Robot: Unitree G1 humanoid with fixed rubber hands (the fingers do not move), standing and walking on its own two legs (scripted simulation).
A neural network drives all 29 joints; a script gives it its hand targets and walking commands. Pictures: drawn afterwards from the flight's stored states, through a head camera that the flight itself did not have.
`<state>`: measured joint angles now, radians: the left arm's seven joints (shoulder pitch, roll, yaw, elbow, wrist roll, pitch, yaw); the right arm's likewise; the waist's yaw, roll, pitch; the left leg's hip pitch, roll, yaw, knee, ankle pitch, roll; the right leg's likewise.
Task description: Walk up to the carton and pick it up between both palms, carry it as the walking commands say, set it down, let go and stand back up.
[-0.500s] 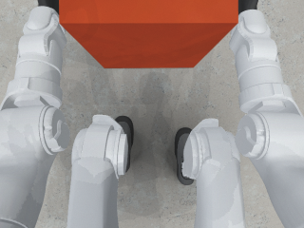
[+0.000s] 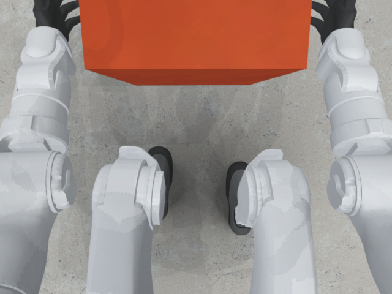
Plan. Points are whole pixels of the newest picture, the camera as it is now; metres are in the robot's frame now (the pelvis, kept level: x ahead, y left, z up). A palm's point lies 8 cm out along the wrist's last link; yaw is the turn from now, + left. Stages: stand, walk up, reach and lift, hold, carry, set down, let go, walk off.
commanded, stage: set down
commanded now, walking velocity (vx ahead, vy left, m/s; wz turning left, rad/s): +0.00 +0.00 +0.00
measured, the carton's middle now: (194, 40) +0.51 +0.04 -0.22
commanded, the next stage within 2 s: let go in 1.38 s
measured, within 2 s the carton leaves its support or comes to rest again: neither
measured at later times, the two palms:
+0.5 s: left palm out of the picture +0.50 +0.28 -0.07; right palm (388, 1) +0.53 -0.19 -0.07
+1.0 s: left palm out of the picture +0.50 +0.29 +0.08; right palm out of the picture +0.53 -0.20 +0.08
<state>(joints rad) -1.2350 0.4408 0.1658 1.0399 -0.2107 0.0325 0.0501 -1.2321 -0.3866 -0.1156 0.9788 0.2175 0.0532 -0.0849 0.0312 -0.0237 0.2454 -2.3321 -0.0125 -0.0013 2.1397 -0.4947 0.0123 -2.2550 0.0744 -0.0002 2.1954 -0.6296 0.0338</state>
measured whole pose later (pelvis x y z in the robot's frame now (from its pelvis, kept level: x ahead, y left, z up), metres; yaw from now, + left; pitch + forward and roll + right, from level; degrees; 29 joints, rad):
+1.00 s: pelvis +0.02 +0.00 +0.17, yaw +1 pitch +45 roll -2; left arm -1.01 0.45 0.32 0.81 -0.13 0.17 -0.11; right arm -1.02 -0.35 -0.25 0.75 0.11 0.19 0.02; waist 0.02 -0.01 -0.05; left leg -1.92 -0.02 -0.03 1.56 -0.42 0.00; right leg -1.85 0.06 0.00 1.59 -0.52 0.01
